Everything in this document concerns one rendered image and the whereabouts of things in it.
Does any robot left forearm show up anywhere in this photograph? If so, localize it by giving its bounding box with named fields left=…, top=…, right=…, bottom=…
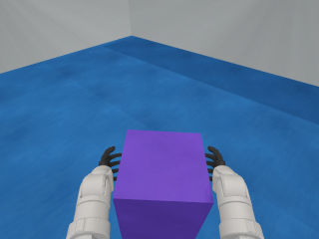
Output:
left=66, top=165, right=115, bottom=239

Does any robot right hand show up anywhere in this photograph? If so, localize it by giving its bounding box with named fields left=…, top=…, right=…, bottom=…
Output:
left=204, top=146, right=225, bottom=181

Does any carton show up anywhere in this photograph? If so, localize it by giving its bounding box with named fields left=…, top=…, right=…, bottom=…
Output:
left=113, top=129, right=214, bottom=239

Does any robot left hand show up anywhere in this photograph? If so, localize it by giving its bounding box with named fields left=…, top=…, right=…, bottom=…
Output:
left=99, top=146, right=122, bottom=181

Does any robot right forearm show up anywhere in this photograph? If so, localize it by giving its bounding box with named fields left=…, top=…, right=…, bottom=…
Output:
left=212, top=165, right=264, bottom=239

